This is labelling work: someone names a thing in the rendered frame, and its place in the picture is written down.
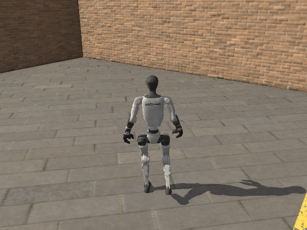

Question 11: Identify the robot right foot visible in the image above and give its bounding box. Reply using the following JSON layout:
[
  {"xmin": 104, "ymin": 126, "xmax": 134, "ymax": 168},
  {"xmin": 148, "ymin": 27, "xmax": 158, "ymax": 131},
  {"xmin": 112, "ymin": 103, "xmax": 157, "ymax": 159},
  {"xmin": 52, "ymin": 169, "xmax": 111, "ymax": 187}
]
[{"xmin": 165, "ymin": 187, "xmax": 172, "ymax": 195}]

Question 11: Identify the left robot hand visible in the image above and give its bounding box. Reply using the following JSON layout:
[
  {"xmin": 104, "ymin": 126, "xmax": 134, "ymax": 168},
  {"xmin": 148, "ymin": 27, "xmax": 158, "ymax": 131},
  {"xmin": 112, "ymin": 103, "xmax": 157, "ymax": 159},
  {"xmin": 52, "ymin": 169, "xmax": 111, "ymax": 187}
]
[{"xmin": 123, "ymin": 134, "xmax": 134, "ymax": 144}]

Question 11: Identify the robot right upper arm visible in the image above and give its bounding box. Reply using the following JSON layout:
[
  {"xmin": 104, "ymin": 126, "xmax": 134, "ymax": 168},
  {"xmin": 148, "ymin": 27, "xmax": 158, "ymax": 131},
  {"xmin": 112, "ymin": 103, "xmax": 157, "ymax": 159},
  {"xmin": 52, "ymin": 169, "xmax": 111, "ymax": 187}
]
[{"xmin": 163, "ymin": 96, "xmax": 177, "ymax": 122}]

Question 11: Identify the robot head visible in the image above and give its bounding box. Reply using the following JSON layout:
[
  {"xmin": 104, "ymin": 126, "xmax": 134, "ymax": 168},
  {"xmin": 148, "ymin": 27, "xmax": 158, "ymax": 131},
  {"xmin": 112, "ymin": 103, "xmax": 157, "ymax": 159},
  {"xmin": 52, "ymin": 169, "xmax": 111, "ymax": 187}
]
[{"xmin": 145, "ymin": 75, "xmax": 161, "ymax": 98}]

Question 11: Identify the right robot hand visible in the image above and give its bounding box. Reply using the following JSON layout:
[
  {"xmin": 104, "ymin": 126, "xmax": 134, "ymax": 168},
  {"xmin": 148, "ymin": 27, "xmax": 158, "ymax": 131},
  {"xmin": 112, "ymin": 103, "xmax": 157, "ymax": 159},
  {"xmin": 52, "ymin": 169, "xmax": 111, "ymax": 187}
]
[{"xmin": 172, "ymin": 129, "xmax": 183, "ymax": 138}]

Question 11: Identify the robot right forearm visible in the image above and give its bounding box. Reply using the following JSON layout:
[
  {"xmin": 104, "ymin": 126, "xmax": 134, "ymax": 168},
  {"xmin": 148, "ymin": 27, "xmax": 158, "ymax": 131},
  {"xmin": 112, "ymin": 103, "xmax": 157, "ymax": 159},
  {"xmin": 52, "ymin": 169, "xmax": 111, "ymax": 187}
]
[{"xmin": 173, "ymin": 115, "xmax": 182, "ymax": 131}]

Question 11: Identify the robot left upper arm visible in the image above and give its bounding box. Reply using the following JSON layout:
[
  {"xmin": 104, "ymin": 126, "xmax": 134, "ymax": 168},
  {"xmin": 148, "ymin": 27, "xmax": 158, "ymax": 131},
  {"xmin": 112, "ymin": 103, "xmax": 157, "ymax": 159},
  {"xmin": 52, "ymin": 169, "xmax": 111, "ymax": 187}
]
[{"xmin": 129, "ymin": 96, "xmax": 143, "ymax": 123}]

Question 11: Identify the robot left forearm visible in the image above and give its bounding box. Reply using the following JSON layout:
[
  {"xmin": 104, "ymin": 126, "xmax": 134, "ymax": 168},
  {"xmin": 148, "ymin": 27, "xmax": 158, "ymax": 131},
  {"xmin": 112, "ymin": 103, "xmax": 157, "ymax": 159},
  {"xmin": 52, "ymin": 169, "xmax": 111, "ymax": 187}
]
[{"xmin": 124, "ymin": 117, "xmax": 134, "ymax": 135}]

